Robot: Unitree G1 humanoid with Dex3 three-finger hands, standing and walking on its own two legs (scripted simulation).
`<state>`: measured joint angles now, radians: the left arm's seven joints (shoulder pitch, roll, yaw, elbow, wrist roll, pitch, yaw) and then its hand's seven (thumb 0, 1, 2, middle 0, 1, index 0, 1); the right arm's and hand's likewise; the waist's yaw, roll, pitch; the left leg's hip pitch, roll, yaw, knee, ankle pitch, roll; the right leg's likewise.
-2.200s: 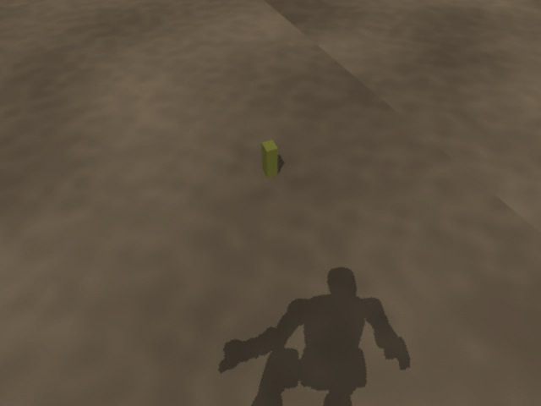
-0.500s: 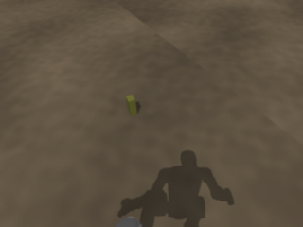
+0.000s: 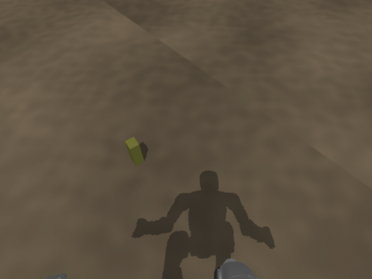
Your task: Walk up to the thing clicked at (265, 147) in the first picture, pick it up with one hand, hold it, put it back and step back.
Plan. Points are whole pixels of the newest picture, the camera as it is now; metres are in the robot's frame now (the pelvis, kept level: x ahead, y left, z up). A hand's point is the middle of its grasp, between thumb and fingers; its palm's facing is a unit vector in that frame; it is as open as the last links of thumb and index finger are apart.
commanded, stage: walk up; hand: left
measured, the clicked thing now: (134, 151) +0.92 +0.31 -0.67
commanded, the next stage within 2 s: none
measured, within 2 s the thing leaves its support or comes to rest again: neither
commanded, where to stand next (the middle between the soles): +0.56 +0.04 m, yaw +1 degrees
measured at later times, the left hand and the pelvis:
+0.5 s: hand (68, 258) +0.21 +0.31 -0.15, palm faces +0.00 -0.93 -0.38, open 7.4 cm; pelvis +0.21 +0.02 -0.01, yaw +2 degrees
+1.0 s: hand (94, 167) +0.46 +0.29 -0.12, palm faces -0.02 -0.91 -0.42, open 7.3 cm; pelvis +0.38 +0.01 -0.01, yaw +0 degrees
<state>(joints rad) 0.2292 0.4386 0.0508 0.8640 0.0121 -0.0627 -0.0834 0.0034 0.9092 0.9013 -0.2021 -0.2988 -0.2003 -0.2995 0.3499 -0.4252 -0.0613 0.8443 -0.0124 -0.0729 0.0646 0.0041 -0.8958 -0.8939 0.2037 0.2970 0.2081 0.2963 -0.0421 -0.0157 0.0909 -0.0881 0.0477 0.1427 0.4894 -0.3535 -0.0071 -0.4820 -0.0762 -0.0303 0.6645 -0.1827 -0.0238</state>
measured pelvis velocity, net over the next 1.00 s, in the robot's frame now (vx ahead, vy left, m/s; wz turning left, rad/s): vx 0.38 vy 0.01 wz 0.01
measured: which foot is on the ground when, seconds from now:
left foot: down 0.00-0.06, up 0.08-0.46, down 0.48-0.90, up 0.92-1.00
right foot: up 0.00-0.04, down 0.06-0.50, up 0.52-0.88, down 0.90-1.00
